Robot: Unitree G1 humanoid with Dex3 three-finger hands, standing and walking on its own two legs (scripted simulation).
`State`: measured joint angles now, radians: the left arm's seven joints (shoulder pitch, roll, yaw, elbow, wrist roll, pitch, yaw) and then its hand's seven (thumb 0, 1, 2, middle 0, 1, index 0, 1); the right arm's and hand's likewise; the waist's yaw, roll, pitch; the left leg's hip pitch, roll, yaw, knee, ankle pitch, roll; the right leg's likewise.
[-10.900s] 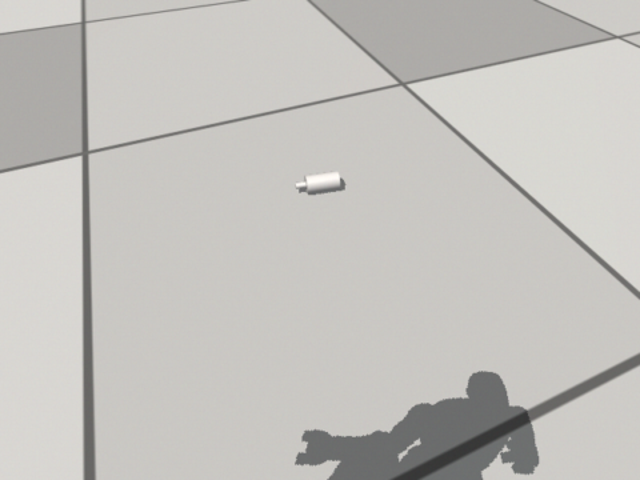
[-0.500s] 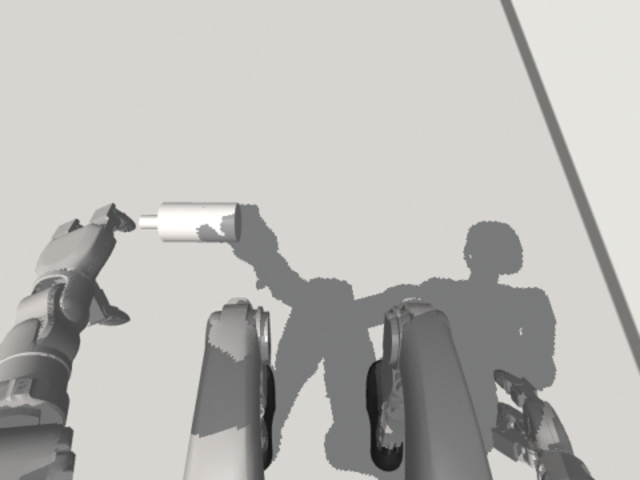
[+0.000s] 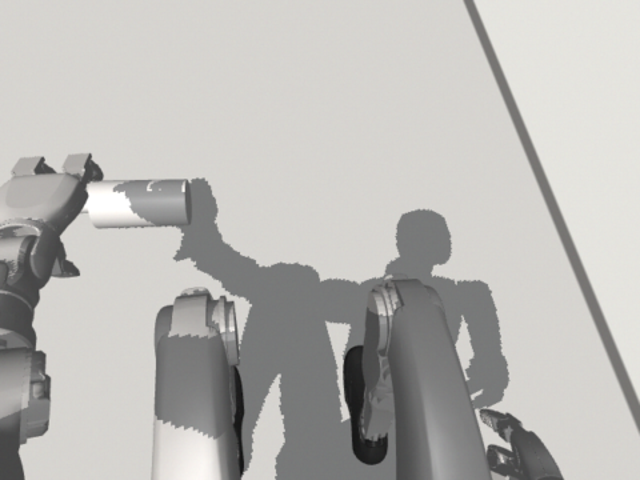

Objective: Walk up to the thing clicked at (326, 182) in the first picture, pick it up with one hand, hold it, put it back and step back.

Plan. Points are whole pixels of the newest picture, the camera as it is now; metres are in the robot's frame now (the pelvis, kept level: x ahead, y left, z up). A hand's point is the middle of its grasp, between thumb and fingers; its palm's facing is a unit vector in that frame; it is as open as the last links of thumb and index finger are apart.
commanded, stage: rise first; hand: left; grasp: from above
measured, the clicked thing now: (129, 203) +0.51 +0.31 -0.33
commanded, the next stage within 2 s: none
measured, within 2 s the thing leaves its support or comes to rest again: neither
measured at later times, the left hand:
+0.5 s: hand (83, 216) +0.44 +0.32 -0.19, palm faces -0.47 -0.04 -0.88, open 14.0 cm
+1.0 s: hand (92, 212) +0.45 +0.32 -0.21, palm faces -0.47 -0.05 -0.88, open 14.0 cm
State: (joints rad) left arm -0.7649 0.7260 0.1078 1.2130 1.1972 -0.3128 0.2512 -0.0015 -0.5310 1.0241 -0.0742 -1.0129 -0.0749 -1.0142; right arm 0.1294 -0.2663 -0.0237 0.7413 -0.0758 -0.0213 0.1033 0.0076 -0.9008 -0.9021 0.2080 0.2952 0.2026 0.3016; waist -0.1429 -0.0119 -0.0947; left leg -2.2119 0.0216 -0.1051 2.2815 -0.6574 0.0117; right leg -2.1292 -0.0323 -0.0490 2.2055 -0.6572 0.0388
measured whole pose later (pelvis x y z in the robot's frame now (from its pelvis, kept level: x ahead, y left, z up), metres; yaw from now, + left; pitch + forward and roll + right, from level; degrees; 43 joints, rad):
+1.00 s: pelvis +0.01 +0.00 -0.04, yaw -2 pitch +34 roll -9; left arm -0.90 0.82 0.14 1.39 1.32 -0.35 0.35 0.00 -0.51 0.99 -0.08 -1.04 -0.09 -1.02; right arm 0.12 -0.26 0.04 0.74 -0.15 0.00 0.15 0.00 -0.90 -0.90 0.21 0.29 0.20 0.30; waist -0.20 -0.03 -0.03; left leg -2.32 0.02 -0.15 2.42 -0.70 0.00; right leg -2.23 -0.02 -0.07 2.33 -0.69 0.05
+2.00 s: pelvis +0.01 +0.00 -0.05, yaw -3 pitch +33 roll -10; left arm -0.95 0.89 0.14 1.42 1.33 -0.37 0.34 0.00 -0.57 1.06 -0.10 -1.00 -0.07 -1.02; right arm 0.12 -0.27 0.08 0.73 -0.16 0.00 0.15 0.00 -0.91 -0.90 0.21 0.29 0.20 0.30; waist -0.23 -0.03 -0.02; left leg -2.34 0.01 -0.16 2.45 -0.69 0.01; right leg -2.24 -0.01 -0.08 2.33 -0.68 0.05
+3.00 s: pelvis +0.01 +0.00 -0.05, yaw -3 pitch +34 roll -10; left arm -1.05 0.81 0.10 1.47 1.38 -0.28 0.45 0.00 -0.54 1.04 -0.08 -1.00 -0.08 -1.01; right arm 0.17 -0.27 0.10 0.71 -0.16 -0.04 0.15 0.00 -0.89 -0.89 0.21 0.29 0.20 0.30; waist -0.31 -0.02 -0.03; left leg -2.36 0.01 -0.16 2.44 -0.68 0.00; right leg -2.27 -0.01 -0.08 2.33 -0.66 0.05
